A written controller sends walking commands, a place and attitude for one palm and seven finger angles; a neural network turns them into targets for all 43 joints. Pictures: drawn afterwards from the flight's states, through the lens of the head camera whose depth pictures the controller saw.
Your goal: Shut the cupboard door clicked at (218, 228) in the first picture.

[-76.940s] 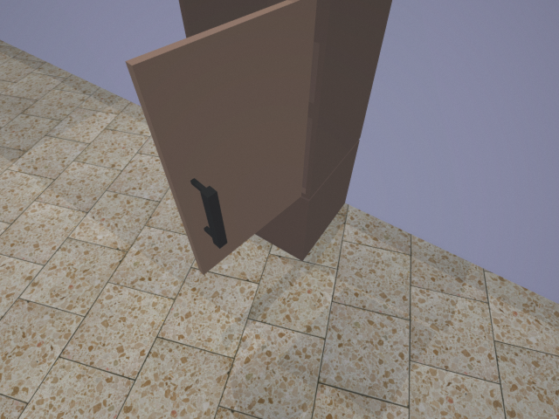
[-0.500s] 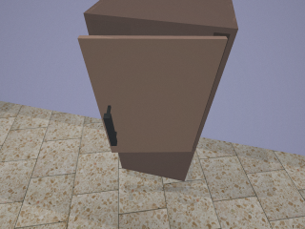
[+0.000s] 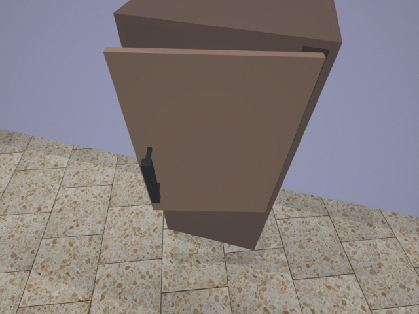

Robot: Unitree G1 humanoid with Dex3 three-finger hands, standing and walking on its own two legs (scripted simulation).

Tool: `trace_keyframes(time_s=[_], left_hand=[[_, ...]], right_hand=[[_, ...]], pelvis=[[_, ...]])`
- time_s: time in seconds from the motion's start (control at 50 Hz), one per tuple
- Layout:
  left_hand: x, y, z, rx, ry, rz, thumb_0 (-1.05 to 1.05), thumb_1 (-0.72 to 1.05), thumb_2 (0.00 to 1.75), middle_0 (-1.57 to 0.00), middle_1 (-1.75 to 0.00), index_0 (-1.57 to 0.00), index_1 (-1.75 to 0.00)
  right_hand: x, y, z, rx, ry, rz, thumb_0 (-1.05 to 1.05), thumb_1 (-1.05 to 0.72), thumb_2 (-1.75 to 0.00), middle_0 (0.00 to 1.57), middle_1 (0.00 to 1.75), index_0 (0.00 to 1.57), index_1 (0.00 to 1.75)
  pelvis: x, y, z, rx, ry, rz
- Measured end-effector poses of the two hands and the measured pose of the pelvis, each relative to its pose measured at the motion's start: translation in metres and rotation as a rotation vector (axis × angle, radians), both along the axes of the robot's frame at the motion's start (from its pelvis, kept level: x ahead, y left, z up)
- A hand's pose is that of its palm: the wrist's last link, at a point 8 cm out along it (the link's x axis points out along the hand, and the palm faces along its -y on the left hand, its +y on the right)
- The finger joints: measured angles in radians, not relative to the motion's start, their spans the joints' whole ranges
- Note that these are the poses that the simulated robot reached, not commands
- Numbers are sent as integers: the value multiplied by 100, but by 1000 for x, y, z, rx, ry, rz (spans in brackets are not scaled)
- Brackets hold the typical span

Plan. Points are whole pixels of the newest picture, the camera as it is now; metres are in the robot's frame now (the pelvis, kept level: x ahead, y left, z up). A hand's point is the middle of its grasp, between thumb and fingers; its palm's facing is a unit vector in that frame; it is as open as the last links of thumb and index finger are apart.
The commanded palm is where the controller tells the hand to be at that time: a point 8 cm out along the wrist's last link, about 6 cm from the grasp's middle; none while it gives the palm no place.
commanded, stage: come to a stop and stand still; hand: left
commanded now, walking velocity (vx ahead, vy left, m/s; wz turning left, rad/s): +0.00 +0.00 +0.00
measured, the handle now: (152, 176) +0.47 +0.18 -0.10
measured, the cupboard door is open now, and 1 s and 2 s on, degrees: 13 13 13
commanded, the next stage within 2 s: look again from close up in 0.34 s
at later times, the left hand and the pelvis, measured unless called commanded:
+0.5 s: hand out of the picture +0.01 +0.17 -0.18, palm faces +0.00 -0.98 -0.21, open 7.4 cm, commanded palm none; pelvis +0.01 +0.00 +0.00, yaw -1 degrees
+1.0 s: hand out of the picture -0.04 +0.24 -0.18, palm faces -0.01 -0.98 -0.21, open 7.4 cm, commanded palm none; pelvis -0.05 +0.05 -0.01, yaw +0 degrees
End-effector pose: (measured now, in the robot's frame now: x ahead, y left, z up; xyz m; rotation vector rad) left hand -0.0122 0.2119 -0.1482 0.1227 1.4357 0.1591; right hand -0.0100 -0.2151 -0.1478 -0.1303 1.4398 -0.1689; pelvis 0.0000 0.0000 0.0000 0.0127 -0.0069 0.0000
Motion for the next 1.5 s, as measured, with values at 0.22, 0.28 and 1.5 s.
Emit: trace_keyframes(time_s=[0.22,0.28,1.5], left_hand=[[12,1,-1,1,-9,-2,0,91,90,-20,-30,-20,-30],[15,2,-1,3,-15,-3,0,91,90,-20,-30,-20,-30],[-91,7,-18,-81,124,9,0,90,90,-20,-30,-20,-30]], right_hand=[[39,-11,4,-28,-75,29,1,-91,-90,20,30,20,30],[43,-11,4,-29,-80,31,0,-91,-90,20,30,20,30],[-12,13,-2,-39,-101,-12,0,-90,-90,20,30,20,30]], pelvis=[[10,-1,0,2,-4,-2],[12,-1,0,3,-5,-1],[-23,22,-16,-16,12,-26]])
